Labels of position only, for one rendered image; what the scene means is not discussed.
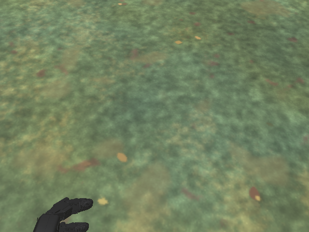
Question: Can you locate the robot left hand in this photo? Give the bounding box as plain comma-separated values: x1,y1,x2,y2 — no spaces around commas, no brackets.
33,197,94,232

